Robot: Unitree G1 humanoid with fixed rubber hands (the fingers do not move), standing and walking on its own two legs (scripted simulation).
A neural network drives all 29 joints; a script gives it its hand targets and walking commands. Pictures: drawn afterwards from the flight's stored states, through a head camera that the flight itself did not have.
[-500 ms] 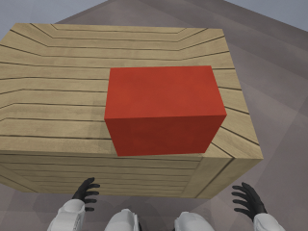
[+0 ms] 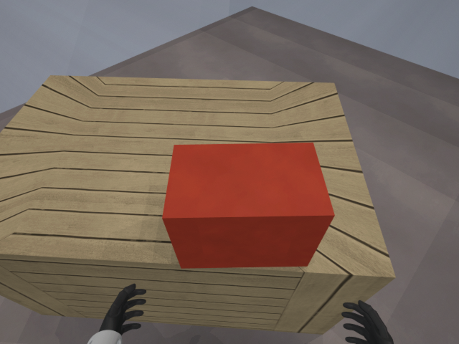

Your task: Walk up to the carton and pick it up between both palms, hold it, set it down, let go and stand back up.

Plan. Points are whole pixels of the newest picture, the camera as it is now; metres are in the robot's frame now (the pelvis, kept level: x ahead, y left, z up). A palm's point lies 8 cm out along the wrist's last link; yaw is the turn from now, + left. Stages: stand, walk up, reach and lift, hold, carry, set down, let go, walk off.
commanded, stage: reach and lift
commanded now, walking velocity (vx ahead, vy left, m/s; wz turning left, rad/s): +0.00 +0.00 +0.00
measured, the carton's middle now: (243, 208) +0.38 -0.01 -0.03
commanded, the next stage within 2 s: none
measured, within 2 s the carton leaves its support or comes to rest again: neither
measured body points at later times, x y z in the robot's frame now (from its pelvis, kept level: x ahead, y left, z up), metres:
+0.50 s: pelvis +0.01 -0.01 +0.00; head -0.01 +0.01 +0.45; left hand +0.17 +0.23 -0.07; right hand +0.17 -0.24 -0.06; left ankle +0.04 +0.11 -0.74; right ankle -0.01 -0.11 -0.74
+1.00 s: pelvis +0.01 -0.01 +0.00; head +0.00 +0.00 +0.45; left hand +0.20 +0.23 -0.03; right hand +0.22 -0.24 -0.03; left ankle +0.04 +0.11 -0.74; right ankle -0.01 -0.11 -0.74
